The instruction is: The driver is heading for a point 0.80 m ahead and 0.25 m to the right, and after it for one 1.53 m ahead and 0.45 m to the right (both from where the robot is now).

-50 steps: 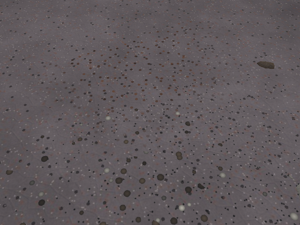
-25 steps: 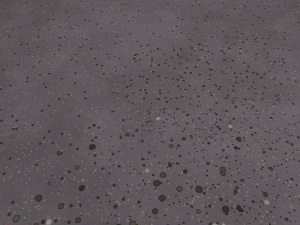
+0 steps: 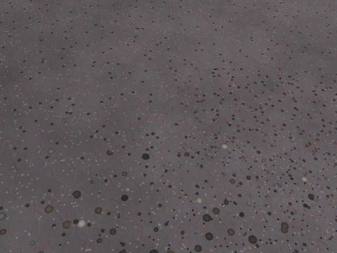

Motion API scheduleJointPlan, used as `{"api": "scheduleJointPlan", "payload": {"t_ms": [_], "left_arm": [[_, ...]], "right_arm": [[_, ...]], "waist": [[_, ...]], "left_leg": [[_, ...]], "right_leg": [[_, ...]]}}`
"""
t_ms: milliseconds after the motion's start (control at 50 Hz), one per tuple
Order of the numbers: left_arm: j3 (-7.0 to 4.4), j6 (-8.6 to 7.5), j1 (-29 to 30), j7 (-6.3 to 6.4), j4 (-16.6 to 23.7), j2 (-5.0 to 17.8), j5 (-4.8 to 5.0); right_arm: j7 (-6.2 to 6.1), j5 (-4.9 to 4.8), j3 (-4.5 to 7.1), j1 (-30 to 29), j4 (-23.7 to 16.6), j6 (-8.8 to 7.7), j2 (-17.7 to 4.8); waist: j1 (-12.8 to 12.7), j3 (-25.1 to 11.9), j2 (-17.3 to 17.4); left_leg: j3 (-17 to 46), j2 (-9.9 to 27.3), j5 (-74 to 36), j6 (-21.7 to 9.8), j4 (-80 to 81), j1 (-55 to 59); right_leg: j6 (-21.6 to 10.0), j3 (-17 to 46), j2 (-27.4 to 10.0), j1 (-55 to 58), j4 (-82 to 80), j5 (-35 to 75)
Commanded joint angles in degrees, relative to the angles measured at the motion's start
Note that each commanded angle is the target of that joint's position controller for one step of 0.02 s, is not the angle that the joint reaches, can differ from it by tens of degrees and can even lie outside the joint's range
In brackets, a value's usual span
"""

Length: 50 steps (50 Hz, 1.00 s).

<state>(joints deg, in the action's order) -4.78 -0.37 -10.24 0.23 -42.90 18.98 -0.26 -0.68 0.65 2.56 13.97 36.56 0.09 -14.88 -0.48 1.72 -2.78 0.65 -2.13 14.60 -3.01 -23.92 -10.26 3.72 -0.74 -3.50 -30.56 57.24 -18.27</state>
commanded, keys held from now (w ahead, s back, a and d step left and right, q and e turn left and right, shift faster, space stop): e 0.20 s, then w+e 0.70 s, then w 0.10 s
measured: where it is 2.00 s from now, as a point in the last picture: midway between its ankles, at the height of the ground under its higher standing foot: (251, 172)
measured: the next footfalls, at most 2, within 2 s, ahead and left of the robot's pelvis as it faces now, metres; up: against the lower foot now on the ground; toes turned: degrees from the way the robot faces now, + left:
right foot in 0.30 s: +0.09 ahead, -0.12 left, +0.00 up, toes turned -10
left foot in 0.76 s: +0.43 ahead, +0.02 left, +0.00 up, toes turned -26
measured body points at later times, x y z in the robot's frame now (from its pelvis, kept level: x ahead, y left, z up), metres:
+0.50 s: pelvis +0.10 -0.04 +0.00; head +0.13 -0.07 +0.45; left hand +0.23 +0.22 -0.10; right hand +0.21 -0.35 -0.09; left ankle +0.17 +0.11 -0.67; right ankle +0.05 -0.11 -0.74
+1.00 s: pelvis +0.36 -0.07 +0.00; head +0.38 -0.08 +0.45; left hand +0.63 +0.09 -0.09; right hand +0.28 -0.35 -0.11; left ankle +0.40 +0.04 -0.74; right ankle +0.32 -0.22 -0.67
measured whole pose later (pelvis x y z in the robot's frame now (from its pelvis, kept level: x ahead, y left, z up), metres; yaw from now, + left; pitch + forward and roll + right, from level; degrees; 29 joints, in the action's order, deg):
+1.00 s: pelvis +0.36 -0.07 +0.00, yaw -31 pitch +1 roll +2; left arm -3.9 -1.0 -13.3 0.3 -36.9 18.5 1.4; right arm 0.7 0.3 4.1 16.7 45.0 -6.0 -15.4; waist 2.5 1.5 -3.1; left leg -5.2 -1.6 11.7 -1.6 -18.7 -8.2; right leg -0.1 3.8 -4.0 -35.7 62.2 -16.2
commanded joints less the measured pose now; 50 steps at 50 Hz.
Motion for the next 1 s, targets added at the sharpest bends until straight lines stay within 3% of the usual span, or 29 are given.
{"api": "scheduleJointPlan", "payload": {"t_ms": [20,80,140,200,240,280,300,320,340,360,380,400,420,480,580,660,700,720,740,760,780,800,820,840,860,880,920,1000], "left_arm": [[0.58,-0.38,0.12,-0.5,1.81,0.97,0.45],[0.81,0.16,2.94,-0.64,3.37,2.01,0.8],[0.1,0.74,4.37,-0.67,5.32,4.39,1.22],[0.16,0.88,4.05,-1.17,6.38,3.32,1.32],[0.4,0.73,3.56,-1.74,6.77,2.29,1.82],[0.08,0.27,0.17,-2.13,5.95,2.16,2.11],[-1.06,-0.13,-5.21,-1.8,4.33,4.26,2.15],[-3.29,-0.61,-11.95,-1.13,3.13,11.56,2.03],[-3.39,-1.95,-16.05,-1.55,3.54,13.16,1.55],[-1.88,-3.1,-14.25,-1.53,3.9,8.62,1.12],[-1.34,-3.69,-11.72,-1.28,4.42,6.61,1.26],[-1.14,-3.66,-9.71,-0.99,4.95,5.98,1.62],[-0.7,-3.58,-8.22,-0.65,5.41,5.28,1.68],[-0.75,-3.25,-7.99,0.36,6.15,6.43,1.04],[-1.43,-2.53,-10.82,1.32,5.08,8.31,1.41],[-1.68,-2.06,-12.85,1.33,4.15,8.47,2.15],[-1.9,-1.87,-11.79,1.39,4.32,8.53,2.07],[-1.88,-1.72,-11.03,1.34,4.57,8.2,1.95],[-1.46,-1.67,-10.09,1.24,5.05,6.93,1.69],[-0.44,-1.72,-9.5,0.96,6.1,4.14,0.96],[1.05,-2.04,-14.35,1.15,8.01,-1.08,1.07],[1.07,-2.43,-17.25,1.18,8.48,1.33,2.78],[-0.29,-2.27,-14.14,1.02,7.53,6.35,3.48],[-0.51,-2.04,-9.72,0.91,7.97,7.37,2.72],[-0.51,-2.05,-7.36,0.76,8.45,6.44,1.91],[-0.67,-1.85,-6.61,0.48,8.68,5.71,1.75],[-0.12,-1.22,-6.98,-0.01,8.71,3.06,2.06],[1.06,-1.32,-3.08,-0.18,9.95,0.46,1.21]], "right_arm": [[-0.71,0.98,1.05,-5.17,-3.17,-1.39,-5.77],[-0.47,1.01,1.79,-2.45,-0.83,-0.94,-8.23],[-0.49,-0.01,2.96,-2.2,0.2,0.21,-10.95],[-1.01,-0.93,3.32,-3.05,0.51,1.25,-10.74],[-1.33,-1.5,3.77,-2.4,0.73,1.5,-11.47],[-1.3,-2.27,3.89,-3.59,0.84,1.07,-11.51],[-1.17,-1.97,3.52,-4.3,0.69,0.43,-10.08],[-1.07,-0.73,2.48,-7.25,-2.3,-0.64,-6.32],[-0.63,0.55,1.75,-11.11,-5.06,-2.22,-4.87],[0.6,-1.14,2.48,-10.91,-4.56,-3.62,-7.51],[1.57,-2.02,2.74,-10.31,-3.89,-4.59,-8.73],[1.86,-1.44,2.89,-10.24,-3.16,-5.22,-8.81],[1.82,-0.58,3.22,-10.55,-2.84,-5.55,-9.24],[1.88,-0.03,2.91,-10.01,-1.91,-5.58,-7.27],[1.99,-0.85,1.58,-16.82,-3.06,-5.81,-4.65],[2.67,-1.63,2.01,-19.1,-3.86,-6.73,-6.43],[2.7,-1.86,2.75,-16.73,-3.47,-7.24,-8.18],[2.57,-1.9,3.27,-13.86,-2.83,-7.51,-9.1],[2.18,-1.71,4.21,-8.17,-1.37,-7.73,-10.52],[1.65,-1.01,5.12,0.03,-0.29,-7.91,-12.84],[1.29,0.52,6.12,8.07,0.9,-7.45,-17.7],[2.03,0.23,5.38,7.96,1.64,-7.23,-15.31],[1.81,-0.51,4.05,3.99,0.93,-6.87,-10.44],[1.41,-0.74,3.46,1.42,0.77,-6.29,-8.42],[1.27,-0.5,3.03,-0.4,1.32,-5.98,-7.26],[1.09,-0.1,2.63,-1.46,1.73,-6.06,-6.18],[0.96,-0.16,2.62,-1.71,2.8,-6.66,-6.09],[1.34,-0.53,3.22,-0.09,5.53,-7.34,-8.56]], "waist": [[-0.58,-4.62,9.35],[1.73,-3.05,9.54],[2.68,-0.41,9.19],[2.6,-0.29,8.19],[2.72,-2.05,8.04],[0.16,-3.07,7.45],[-2.35,-5.45,5.43],[-3.72,-8.42,-6.83],[-6.14,-9.01,-13.3],[-5.43,-6.75,-6.57],[-3.88,-3.44,-3.47],[-2.87,-1.24,0.02],[-2.02,0.34,0.46],[-1.02,-0.47,-1.19],[-3.66,1.5,-3.28],[-4.02,1.39,-3.94],[-2.23,0.81,-5.56],[-0.54,-0.2,-6.41],[2.59,-3.3,-6.25],[6.56,-10.71,-3.81],[6.05,-21.11,10.93],[4.22,-21.72,21.69],[4.47,-12.74,15.16],[4.47,-7.12,10.6],[3.48,-3.67,8.06],[2.39,-2.01,8.66],[1.46,-0.97,9.32],[1.24,1.03,6.44]], "left_leg": [[2.17,10.84,-33.3,-7.12,6.5,1.49],[3.1,13.57,-31.75,-8.58,6.46,2.56],[5.98,17.25,-28.35,-10.55,5.39,4.64],[7.3,19.49,-32.53,-11.02,2.23,8.39],[7.56,20.24,-25.76,-10.35,2.19,9.91],[4.95,17.92,-15.65,-7.89,-1.07,6.4],[1.44,14.5,-14.04,-5.52,-8.69,1.16],[-7.38,6.49,-8.26,0.02,-27.63,-13.63],[-1.18,-2.9,20.63,2.98,-40.35,-32.41],[4.87,1.08,20.18,2.55,-45.54,-37.66],[5.13,3.19,14.34,1.69,-44.72,-38.22],[4.51,4.73,9.46,1.54,-41.2,-38.17],[4.09,5.97,5.05,2.08,-36.97,-36.54],[1.55,4.53,-2.5,5.13,-30.21,-30.41],[1.14,2.15,-13.08,7.79,-12.42,-23.71],[2.44,1.29,-14.26,6.77,-6.23,-18.66],[2.98,1.48,-11.38,5.18,-4.97,-15.34],[2.34,1.24,-9.83,4.06,-3.99,-11.68],[1.39,0.92,-10.1,2.34,-1.63,-3.58],[6.12,6.55,-8.35,-0.89,-2.44,10.17],[28.66,20.63,4.69,-8.19,-0.1,31.13],[46.9,26.22,17.04,-11.66,7.94,31.74],[39.64,24.62,21.89,-9.81,9.22,24.54],[29.88,22.33,15.32,-8.07,8.95,17.32],[23.54,19.81,8.0,-7.37,10.05,11.0],[18.68,17.96,2.66,-6.86,11.34,7.07],[12.94,16.67,-2.57,-7.39,13.89,3.02],[6.86,17.09,-10.15,-9.86,16.84,2.88]], "right_leg": [[1.06,0.93,-1.42,5.81,-9.02,7.06],[0.31,0.62,-0.99,7.22,-15.0,5.45],[-0.81,0.45,-0.27,2.96,-14.49,-1.1],[-1.98,-0.3,0.16,0.64,-15.47,-4.89],[-3.5,-2.29,1.24,2.42,-18.44,-4.48],[-6.31,-4.25,3.61,10.78,-26.76,-0.35],[-8.54,-2.14,4.44,20.62,-30.41,2.26],[-15.67,18.24,-6.87,32.46,-35.23,1.32],[-25.31,42.95,-16.48,41.27,-43.5,-2.33],[-25.38,40.69,-17.83,41.84,-44.24,-5.28],[-23.01,34.7,-15.14,38.89,-44.11,-5.34],[-20.82,29.84,-12.5,36.37,-44.61,-4.05],[-19.35,26.23,-10.82,33.9,-45.22,1.31],[-18.2,19.36,-6.81,28.92,-46.25,12.89],[-15.94,15.57,-3.81,22.16,-45.2,12.72],[-14.87,19.79,-5.68,22.23,-42.26,11.57],[-13.68,22.34,-6.92,23.74,-39.76,13.63],[-13.0,22.81,-6.8,23.93,-37.44,16.71],[-11.47,21.46,-4.28,22.9,-31.61,22.23],[-9.37,18.72,-0.6,17.91,-18.59,20.02],[-5.32,11.85,7.44,0.23,2.49,0.19],[-4.46,11.98,7.07,-9.93,13.61,-15.88],[-4.33,11.84,3.28,-13.7,17.95,-10.97],[-4.38,9.13,0.99,-13.17,17.69,-6.6],[-4.46,8.52,-0.72,-11.64,15.43,-3.45],[-4.57,8.62,-2.29,-9.66,13.36,-1.28],[-4.44,7.54,-3.11,-7.17,11.25,0.51],[-3.39,7.65,-2.76,-9.76,0.6,6.0]]}}
Velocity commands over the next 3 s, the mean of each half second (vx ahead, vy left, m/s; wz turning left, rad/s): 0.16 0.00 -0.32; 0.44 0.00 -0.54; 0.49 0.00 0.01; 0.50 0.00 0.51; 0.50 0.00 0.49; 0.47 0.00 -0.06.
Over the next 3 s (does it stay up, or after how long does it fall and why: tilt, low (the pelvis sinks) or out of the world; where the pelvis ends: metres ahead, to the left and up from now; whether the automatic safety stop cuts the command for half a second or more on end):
stays up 1.35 -0.34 0.00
